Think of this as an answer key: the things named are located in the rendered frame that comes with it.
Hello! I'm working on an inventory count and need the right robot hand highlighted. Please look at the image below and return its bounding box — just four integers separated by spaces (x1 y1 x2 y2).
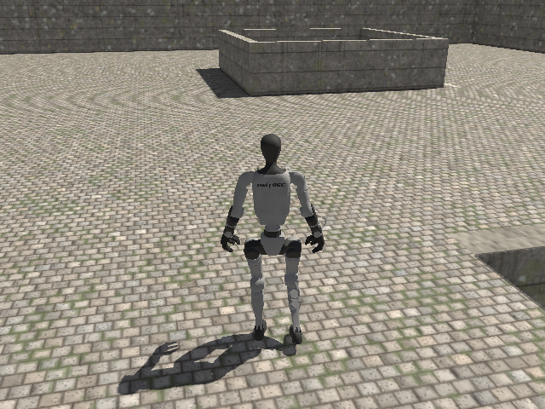
305 234 324 253

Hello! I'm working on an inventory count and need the left robot hand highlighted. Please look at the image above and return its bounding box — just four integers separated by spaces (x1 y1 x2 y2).
221 234 240 252

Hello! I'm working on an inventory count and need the robot right upper arm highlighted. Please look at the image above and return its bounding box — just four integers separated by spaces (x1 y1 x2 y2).
289 170 313 217

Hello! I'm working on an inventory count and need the humanoid robot torso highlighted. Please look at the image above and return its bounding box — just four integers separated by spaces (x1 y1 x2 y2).
252 167 291 256

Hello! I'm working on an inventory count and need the robot left upper arm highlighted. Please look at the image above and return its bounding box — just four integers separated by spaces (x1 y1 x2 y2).
230 171 254 218

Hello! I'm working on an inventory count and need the robot right forearm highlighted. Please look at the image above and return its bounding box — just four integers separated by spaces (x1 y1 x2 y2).
305 204 323 238

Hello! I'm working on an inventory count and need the robot right shin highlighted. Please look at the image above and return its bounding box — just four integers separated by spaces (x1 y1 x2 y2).
287 274 301 333

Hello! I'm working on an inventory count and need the robot left forearm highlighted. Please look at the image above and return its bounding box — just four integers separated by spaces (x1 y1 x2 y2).
223 206 239 238

